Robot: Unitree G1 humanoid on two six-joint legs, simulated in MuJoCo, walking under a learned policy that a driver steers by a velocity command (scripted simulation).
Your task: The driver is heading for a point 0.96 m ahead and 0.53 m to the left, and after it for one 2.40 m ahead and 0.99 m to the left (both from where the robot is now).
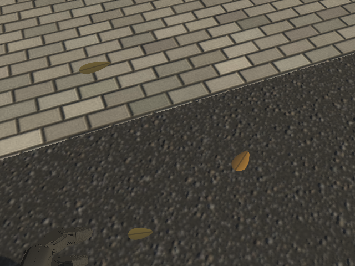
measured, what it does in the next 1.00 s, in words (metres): walks ahead, turning left: left foot, then right foot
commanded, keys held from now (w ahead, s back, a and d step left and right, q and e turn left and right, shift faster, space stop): w+q+shift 1.00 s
